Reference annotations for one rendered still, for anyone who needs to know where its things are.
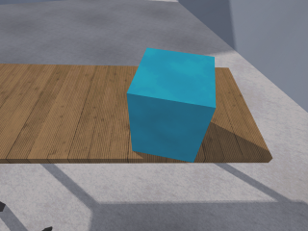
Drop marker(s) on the table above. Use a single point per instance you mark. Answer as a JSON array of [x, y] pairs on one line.
[[78, 114]]

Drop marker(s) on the carton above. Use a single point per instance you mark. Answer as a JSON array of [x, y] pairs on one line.
[[171, 101]]

